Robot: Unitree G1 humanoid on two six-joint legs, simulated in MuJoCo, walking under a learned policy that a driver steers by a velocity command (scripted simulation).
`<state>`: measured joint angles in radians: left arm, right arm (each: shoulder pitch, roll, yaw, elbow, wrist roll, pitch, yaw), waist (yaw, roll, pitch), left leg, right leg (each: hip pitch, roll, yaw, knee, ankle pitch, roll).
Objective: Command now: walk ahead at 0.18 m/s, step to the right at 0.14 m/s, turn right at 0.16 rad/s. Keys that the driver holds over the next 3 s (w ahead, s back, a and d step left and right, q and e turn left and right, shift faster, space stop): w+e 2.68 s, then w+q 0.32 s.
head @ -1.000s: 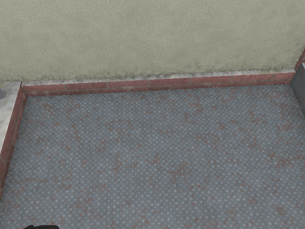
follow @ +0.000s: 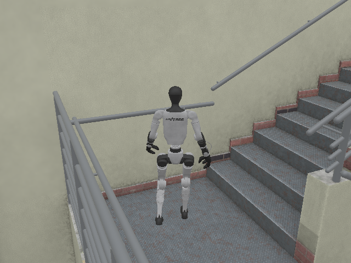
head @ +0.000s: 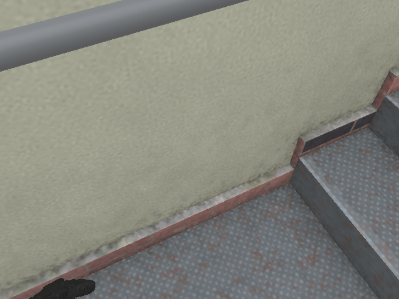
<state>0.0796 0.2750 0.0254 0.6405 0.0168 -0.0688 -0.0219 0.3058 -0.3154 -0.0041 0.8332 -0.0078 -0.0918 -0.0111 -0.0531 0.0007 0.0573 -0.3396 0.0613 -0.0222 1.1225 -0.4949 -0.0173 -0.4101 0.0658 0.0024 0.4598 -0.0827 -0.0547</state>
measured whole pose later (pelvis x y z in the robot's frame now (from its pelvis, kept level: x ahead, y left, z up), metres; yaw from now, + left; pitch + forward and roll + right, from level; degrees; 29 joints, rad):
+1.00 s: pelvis +0.15 -0.24 +0.01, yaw -30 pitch +0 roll -2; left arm 0.35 0.31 0.06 0.80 0.04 0.03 -0.05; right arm 0.14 -0.30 -0.03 0.81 0.00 0.01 -0.06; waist 0.06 0.02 0.07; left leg -0.46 0.03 0.03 0.79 -0.39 0.02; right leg -0.16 0.19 0.13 0.39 -0.21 -0.10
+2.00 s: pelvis +0.33 -0.68 +0.11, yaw -67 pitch +5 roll +6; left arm 0.34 0.25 0.08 0.97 0.04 -0.03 -0.13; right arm 0.18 -0.19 0.01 0.83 -0.04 0.05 0.11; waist -0.03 -0.07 -0.04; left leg -0.59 -0.09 0.23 0.84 -0.35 0.13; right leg -0.77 0.20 0.36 1.97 0.17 -0.22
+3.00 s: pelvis +0.42 -1.26 +0.41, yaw -88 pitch +4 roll +3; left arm 0.30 0.23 0.02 1.02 0.05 -0.07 -0.11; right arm 0.24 -0.17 0.01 0.90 -0.06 -0.04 0.04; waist -0.06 -0.05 -0.16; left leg -0.71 -0.10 0.13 1.09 -0.46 0.13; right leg -0.64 0.10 0.23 1.61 0.08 -0.18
